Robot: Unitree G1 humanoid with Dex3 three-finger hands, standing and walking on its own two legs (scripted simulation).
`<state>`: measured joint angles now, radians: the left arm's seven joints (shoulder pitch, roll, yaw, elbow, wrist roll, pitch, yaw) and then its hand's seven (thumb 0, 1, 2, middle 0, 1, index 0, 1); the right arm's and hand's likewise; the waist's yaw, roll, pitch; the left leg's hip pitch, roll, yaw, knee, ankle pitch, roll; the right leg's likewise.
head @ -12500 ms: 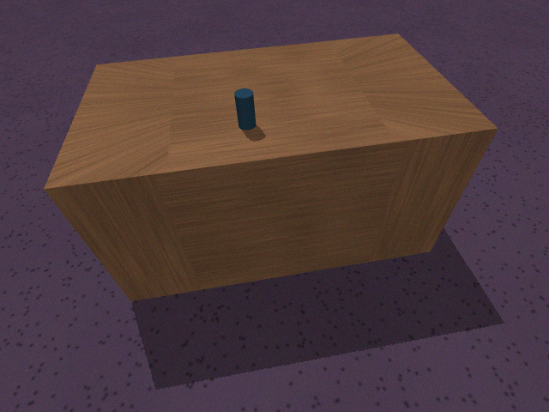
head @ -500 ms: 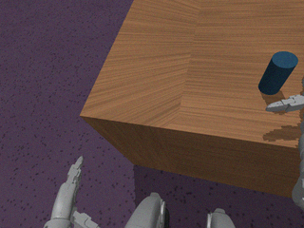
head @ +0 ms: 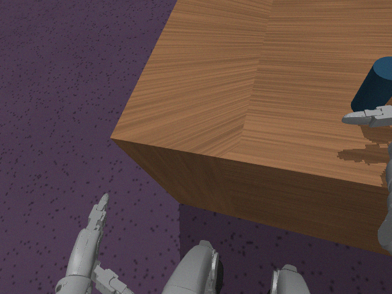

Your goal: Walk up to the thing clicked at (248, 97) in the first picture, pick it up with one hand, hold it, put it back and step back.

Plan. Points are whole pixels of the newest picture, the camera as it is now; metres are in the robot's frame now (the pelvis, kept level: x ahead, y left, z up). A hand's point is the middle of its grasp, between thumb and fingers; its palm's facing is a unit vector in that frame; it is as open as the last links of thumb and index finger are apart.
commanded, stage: close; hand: right
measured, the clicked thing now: (377, 89) +0.54 -0.21 +0.03
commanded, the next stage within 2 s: settle in 0.46 s
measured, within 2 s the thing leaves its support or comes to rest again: leaves its support in 0.70 s
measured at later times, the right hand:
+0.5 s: hand (382, 90) +0.52 -0.21 +0.05, palm faces +0.21 +0.98 +0.00, open 8.2 cm
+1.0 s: hand out of the picture +0.53 -0.22 +0.09, palm faces +0.20 +0.98 -0.01, open 7.6 cm
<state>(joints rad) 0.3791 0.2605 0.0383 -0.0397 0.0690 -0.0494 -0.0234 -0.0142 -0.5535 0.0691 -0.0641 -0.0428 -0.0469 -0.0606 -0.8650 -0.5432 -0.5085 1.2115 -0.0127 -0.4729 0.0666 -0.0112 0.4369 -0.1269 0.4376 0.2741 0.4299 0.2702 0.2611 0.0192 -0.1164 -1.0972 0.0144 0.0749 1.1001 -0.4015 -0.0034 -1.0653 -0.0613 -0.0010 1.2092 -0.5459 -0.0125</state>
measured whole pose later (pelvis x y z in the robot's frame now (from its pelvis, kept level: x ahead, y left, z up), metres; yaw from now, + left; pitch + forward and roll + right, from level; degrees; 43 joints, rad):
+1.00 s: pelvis +0.01 +0.00 +0.02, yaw +0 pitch +21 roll +3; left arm 0.36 0.26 0.04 0.06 0.05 -0.05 0.00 -0.01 -0.55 0.07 -0.07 -0.05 -0.06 -0.07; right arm -0.88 -0.53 -0.46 1.18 0.01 -0.39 0.06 0.00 0.09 -1.06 0.85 1.11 0.85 1.10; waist 0.22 0.00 -0.12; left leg -0.99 0.02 0.07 1.01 -0.38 -0.01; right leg -0.96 -0.05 -0.01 1.11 -0.52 -0.02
